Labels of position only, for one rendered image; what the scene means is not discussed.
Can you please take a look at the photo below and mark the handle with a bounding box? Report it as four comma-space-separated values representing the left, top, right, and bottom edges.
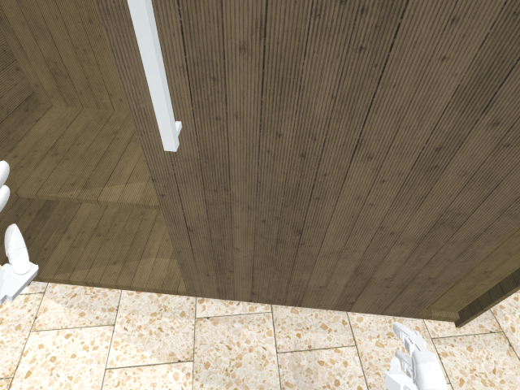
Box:
127, 0, 182, 152

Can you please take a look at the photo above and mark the wardrobe door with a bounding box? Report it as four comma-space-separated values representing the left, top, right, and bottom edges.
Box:
94, 0, 520, 318
424, 224, 520, 312

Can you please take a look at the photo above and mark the left robot hand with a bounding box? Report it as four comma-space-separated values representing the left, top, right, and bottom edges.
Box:
0, 161, 38, 305

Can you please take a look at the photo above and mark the right robot hand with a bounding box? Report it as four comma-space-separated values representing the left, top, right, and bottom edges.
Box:
384, 323, 448, 390

